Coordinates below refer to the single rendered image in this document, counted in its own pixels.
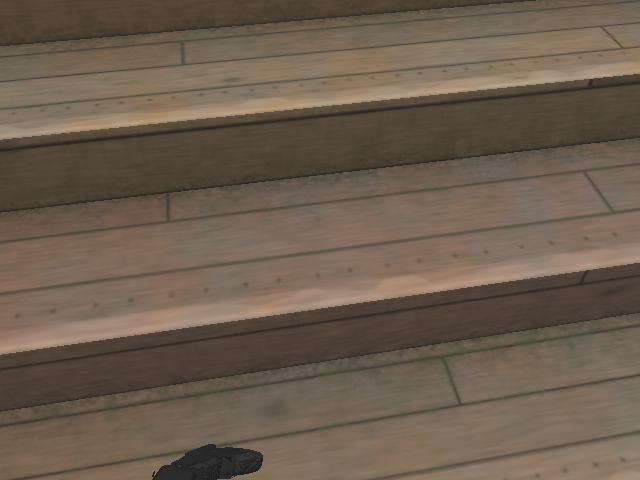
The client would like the left robot hand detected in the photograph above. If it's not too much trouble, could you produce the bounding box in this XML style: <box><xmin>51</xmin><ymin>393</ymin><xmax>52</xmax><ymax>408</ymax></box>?
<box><xmin>152</xmin><ymin>444</ymin><xmax>263</xmax><ymax>480</ymax></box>

